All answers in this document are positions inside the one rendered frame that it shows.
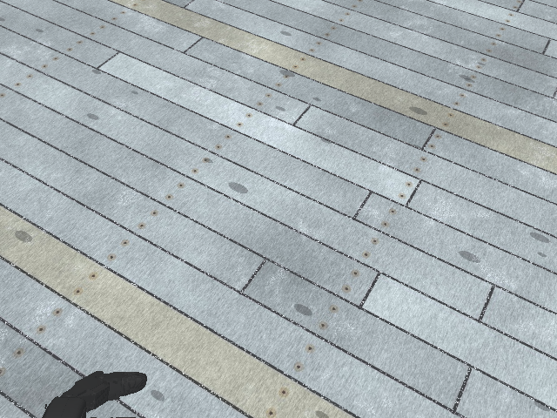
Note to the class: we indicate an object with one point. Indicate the left robot hand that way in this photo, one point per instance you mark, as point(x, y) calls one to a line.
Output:
point(93, 391)

